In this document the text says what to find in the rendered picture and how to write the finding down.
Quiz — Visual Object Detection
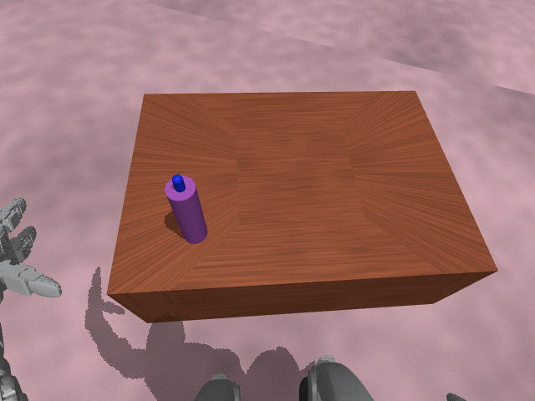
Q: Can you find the bottle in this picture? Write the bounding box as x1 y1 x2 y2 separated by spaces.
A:
165 175 207 244

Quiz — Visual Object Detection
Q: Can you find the left robot arm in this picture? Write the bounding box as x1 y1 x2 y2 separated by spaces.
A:
0 286 28 401

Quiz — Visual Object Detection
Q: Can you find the left robot hand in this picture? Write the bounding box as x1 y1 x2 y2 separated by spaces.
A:
0 197 62 297

